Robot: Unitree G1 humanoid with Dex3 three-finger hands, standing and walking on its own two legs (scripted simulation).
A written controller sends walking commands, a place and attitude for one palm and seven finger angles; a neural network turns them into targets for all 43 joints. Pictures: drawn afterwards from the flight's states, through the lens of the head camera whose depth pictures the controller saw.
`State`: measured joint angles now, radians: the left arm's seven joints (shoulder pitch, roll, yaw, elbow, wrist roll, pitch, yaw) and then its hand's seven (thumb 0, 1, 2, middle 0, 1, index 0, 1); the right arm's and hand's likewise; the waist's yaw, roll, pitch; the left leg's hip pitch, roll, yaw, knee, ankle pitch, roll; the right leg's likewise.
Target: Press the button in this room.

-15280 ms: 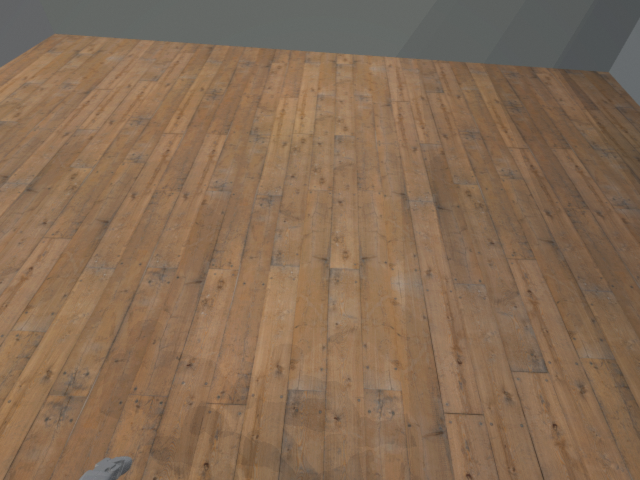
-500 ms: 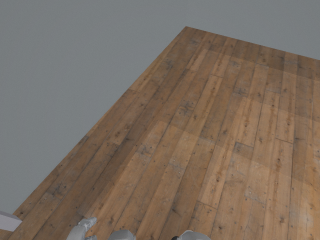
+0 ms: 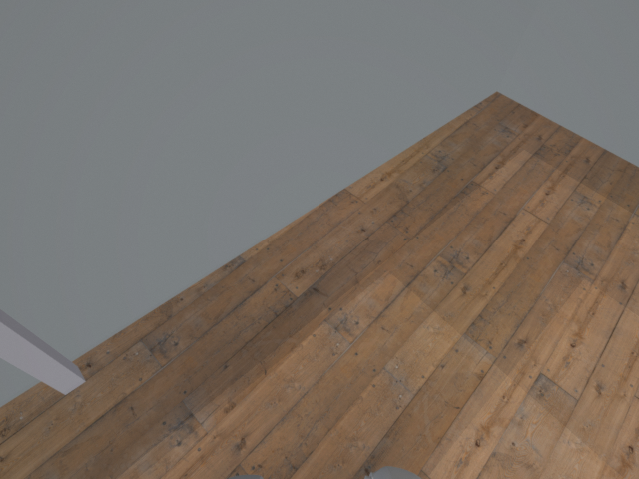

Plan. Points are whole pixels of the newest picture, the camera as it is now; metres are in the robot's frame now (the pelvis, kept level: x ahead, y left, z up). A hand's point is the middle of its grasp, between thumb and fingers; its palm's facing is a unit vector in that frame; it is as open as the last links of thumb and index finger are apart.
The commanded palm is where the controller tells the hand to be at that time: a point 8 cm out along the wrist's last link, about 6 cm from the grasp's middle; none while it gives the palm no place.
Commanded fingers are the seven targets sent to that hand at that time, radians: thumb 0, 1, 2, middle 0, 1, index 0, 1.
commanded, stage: turn to face it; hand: left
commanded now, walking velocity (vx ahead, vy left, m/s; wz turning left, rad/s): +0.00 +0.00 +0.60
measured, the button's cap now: out of the picture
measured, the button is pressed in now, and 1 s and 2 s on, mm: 0 0 0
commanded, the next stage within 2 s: take the last steps up to it in 1.22 s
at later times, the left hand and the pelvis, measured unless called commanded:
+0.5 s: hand out of the picture +0.03 +0.13 -0.13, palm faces +0.29 -0.91 -0.28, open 7.4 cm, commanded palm none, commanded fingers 0.00 0.90 0.90 -0.20 -0.30 -0.20 -0.30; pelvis +0.00 -0.09 +0.01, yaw +19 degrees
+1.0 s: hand out of the picture -0.12 +0.16 -0.16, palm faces +0.58 -0.78 -0.24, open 7.4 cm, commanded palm none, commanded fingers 0.00 0.90 0.90 -0.20 -0.30 -0.20 -0.30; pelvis -0.04 -0.06 +0.01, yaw +34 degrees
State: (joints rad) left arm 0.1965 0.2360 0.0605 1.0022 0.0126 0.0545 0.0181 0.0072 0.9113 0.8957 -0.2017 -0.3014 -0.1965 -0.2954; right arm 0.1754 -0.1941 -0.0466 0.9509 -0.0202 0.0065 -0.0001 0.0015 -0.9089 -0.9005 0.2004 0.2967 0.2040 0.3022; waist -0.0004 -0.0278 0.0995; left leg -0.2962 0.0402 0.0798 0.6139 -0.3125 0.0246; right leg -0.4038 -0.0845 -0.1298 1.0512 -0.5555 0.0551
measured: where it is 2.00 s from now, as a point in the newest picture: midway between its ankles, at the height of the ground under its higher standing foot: outside the picture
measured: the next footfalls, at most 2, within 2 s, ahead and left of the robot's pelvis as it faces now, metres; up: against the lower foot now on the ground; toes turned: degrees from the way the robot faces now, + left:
right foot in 0.30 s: +0.08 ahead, -0.18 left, +0.00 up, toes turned +7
left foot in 0.76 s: -0.07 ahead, +0.04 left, +0.00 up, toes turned +35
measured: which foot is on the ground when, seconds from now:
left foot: down 0.00-0.30, up 0.32-0.74, down 0.76-1.00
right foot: up 0.00-0.28, down 0.30-0.76, up 0.78-1.00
